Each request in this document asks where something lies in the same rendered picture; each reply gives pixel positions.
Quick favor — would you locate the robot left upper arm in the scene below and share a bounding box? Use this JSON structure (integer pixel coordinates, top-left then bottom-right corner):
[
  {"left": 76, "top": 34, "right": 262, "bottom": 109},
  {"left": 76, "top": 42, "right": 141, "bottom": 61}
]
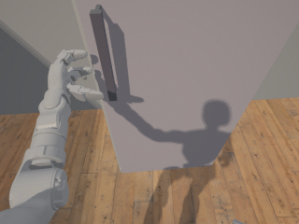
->
[{"left": 0, "top": 167, "right": 69, "bottom": 224}]

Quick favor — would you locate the robot left forearm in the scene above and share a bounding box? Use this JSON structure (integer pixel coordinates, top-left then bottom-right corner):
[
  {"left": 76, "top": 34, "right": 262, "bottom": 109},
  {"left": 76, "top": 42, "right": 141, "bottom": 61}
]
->
[{"left": 9, "top": 89, "right": 72, "bottom": 209}]

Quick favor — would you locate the left robot hand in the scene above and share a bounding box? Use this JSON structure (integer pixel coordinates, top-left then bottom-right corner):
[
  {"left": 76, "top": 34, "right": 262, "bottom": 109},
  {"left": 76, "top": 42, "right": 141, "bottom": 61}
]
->
[{"left": 48, "top": 49, "right": 104, "bottom": 102}]

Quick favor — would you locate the fridge door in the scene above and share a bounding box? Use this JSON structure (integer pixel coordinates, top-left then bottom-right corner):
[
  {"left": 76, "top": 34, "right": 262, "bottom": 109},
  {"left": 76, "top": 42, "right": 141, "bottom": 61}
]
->
[{"left": 75, "top": 0, "right": 299, "bottom": 174}]

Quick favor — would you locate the handle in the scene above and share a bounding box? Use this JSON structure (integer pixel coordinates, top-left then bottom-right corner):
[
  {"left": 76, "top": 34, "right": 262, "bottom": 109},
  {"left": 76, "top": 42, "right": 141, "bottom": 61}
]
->
[{"left": 89, "top": 4, "right": 118, "bottom": 102}]

